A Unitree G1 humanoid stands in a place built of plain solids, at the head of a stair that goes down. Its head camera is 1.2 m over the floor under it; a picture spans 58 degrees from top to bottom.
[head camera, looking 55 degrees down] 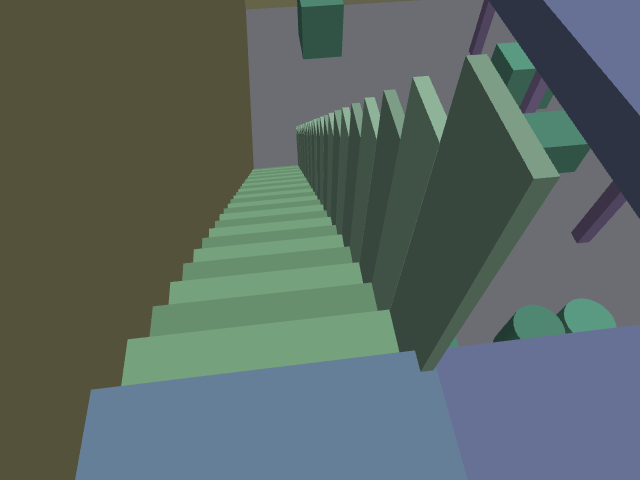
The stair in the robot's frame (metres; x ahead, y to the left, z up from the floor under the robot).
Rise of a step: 0.19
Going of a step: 0.22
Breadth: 0.90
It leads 7 degrees to the left of straight ahead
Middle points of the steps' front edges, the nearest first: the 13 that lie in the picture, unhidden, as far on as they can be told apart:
0.40 0.18 0.00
0.62 0.20 -0.19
0.84 0.23 -0.39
1.06 0.26 -0.58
1.28 0.29 -0.77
1.51 0.31 -0.97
1.73 0.34 -1.16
1.95 0.37 -1.36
2.17 0.39 -1.55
2.39 0.42 -1.74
2.61 0.45 -1.94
2.83 0.48 -2.13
3.06 0.50 -2.33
